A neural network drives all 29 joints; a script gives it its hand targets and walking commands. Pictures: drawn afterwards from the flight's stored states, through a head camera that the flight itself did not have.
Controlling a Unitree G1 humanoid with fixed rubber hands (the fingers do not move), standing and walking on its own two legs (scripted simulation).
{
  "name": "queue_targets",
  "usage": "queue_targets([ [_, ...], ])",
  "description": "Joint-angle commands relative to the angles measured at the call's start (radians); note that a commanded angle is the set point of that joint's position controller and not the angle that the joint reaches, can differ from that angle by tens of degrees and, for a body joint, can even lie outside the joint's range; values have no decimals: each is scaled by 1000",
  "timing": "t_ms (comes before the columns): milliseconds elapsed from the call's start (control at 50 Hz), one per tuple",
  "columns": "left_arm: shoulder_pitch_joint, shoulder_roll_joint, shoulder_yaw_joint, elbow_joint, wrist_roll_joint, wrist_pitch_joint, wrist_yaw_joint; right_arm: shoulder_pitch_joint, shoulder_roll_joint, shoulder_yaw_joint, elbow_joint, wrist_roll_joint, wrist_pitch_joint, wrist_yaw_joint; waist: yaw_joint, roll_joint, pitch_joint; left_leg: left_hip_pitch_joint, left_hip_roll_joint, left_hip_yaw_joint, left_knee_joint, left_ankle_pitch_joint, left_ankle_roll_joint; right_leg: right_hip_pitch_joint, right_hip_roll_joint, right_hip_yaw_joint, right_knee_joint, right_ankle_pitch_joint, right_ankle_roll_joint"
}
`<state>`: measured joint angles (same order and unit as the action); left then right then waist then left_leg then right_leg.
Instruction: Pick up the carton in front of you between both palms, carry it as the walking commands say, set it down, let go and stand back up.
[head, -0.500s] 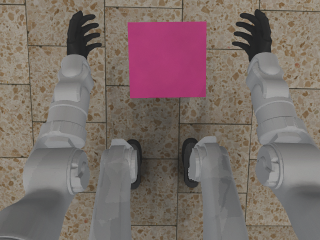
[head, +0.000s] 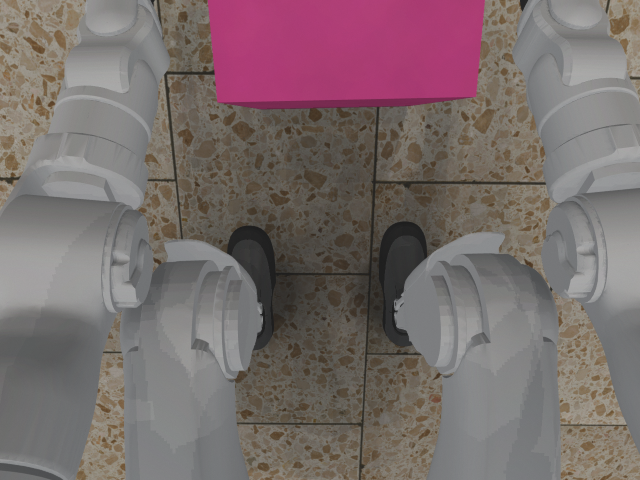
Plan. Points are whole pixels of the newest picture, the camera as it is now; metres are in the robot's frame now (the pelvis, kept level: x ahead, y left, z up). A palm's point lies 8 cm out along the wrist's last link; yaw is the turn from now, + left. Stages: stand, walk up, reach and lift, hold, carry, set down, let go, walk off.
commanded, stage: reach and lift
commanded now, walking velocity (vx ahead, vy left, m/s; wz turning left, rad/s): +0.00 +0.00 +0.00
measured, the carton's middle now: (338, 3) +0.54 -0.02 -0.25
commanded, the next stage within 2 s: none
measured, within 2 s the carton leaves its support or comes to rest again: leaves its support in 0.82 s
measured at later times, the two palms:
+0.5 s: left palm out of the picture +0.54 +0.14 -0.18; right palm out of the picture +0.54 -0.17 -0.18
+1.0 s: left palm out of the picture +0.54 +0.13 -0.10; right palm out of the picture +0.53 -0.17 -0.10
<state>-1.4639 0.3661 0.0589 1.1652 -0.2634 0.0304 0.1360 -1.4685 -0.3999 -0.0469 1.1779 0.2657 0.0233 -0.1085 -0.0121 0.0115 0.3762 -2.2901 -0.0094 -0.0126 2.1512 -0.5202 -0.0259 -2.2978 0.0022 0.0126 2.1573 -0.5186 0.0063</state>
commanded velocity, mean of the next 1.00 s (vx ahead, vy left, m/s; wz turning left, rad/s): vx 0.00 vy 0.00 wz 0.00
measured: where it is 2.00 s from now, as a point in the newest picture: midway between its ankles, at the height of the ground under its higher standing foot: (326, 306)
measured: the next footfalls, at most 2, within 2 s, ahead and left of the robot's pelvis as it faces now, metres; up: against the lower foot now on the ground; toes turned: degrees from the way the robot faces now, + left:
none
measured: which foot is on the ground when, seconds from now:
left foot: down 0.00-1.00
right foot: down 0.00-1.00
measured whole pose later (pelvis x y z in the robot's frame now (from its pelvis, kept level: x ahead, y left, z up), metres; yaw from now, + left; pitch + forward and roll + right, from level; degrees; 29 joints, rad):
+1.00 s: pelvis +0.01 +0.01 +0.00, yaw -1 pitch +38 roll +0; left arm -1.23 0.18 0.22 0.89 -0.11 0.22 0.18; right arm -1.25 -0.20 -0.19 0.90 0.10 0.24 -0.15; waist -0.01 0.02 0.11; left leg -2.27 -0.05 -0.03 2.16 -0.55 -0.05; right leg -2.28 0.03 0.03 2.16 -0.54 0.02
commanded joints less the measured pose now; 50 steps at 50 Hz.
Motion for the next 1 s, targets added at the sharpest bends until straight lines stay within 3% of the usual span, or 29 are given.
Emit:
queue_targets([
  [0, -253, 138, -14, -118, -30, -35, 7, -267, -126, 24, -133, 30, -30, -10, 6, -35, -1413, 649, -11, 52, -108, 279, -12, 759, 5, -16, -131, 322, 26],
  [100, -199, 94, -39, -183, -41, -37, 13, -208, -111, 18, -192, 32, -31, -19, -6, -5, -1462, 691, -23, 59, -93, 327, -12, 764, 23, -26, -122, 364, 22],
  [180, -157, 57, -29, -116, -25, -31, 3, -147, -81, -16, -123, -7, -28, -14, -26, -6, -1264, 581, -26, 41, -116, 250, -17, 648, 19, -26, -138, 289, 23],
  [340, -166, 35, 5, -92, 32, -42, 3, -165, -35, -12, -88, -15, -43, 2, 5, -5, -1167, 563, -32, 29, -144, 238, -14, 548, 20, -24, -153, 243, 27],
  [480, -253, -98, -45, -103, 33, -49, 13, -257, 83, 39, -99, -14, -50, -1, -3, -4, -1201, 618, -51, 31, -155, 230, -14, 580, 36, -31, -169, 221, 27],
  [540, -363, -351, -122, -115, 25, -51, -27, -368, 350, 123, -100, 1, -50, 44, 9, -14, -1194, 606, -69, 37, -156, 227, -2, 585, 56, -34, -167, 218, 21],
  [620, -521, -786, -167, -137, 66, -10, -148, -530, 790, 166, -131, -50, -3, 163, 3, -15, -1128, 548, -101, 49, -129, 192, 3, 562, 92, -45, -147, 193, 10],
  [700, -543, -957, -146, -212, 93, 34, -226, -545, 979, 162, -205, -70, 45, 233, 5, -20, -1169, 531, -115, 80, -110, 208, 9, 574, 106, -63, -130, 221, 7],
  [800, -582, -1125, -234, -400, 3, 71, -239, -617, 1122, 269, -443, 8, 83, 239, 4, -17, -1611, 726, -126, 107, -85, 361, 13, 770, 117, -89, -109, 368, 8],
  [860, -582, -1211, -265, -516, -7, 108, -241, -579, 1222, 293, -559, 12, 118, 232, -3, -40, -1839, 761, -142, 120, -95, 415, 8, 935, 128, -95, -122, 469, 11],
  [920, -534, -1284, -260, -570, 43, 159, -264, -482, 1305, 263, -579, -54, 178, 247, -24, -44, -1813, 692, -155, 116, -138, 370, 10, 907, 139, -98, -160, 457, 12],
  [980, -455, -1325, -228, -554, 110, 208, -286, -381, 1359, 210, -542, -129, 233, 268, -29, -26, -1683, 621, -158, 118, -202, 258, 8, 793, 145, -92, -231, 325, 11],
])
